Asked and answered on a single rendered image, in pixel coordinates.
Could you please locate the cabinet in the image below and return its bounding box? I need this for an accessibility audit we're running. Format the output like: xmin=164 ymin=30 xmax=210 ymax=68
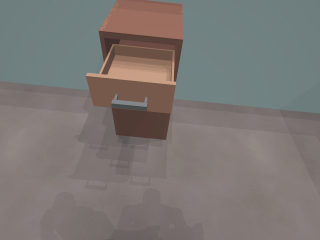
xmin=98 ymin=0 xmax=183 ymax=140

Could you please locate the handle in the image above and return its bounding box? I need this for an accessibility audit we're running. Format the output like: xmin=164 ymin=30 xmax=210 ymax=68
xmin=111 ymin=94 xmax=148 ymax=111

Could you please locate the drawer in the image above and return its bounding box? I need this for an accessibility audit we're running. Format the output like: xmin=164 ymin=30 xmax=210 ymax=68
xmin=86 ymin=44 xmax=176 ymax=114

